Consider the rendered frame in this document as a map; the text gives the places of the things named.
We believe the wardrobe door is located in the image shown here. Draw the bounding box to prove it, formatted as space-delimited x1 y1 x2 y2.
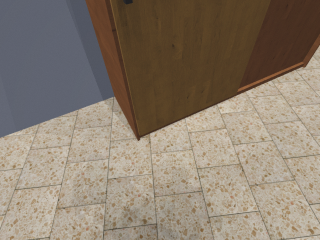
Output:
239 0 320 88
110 0 271 136

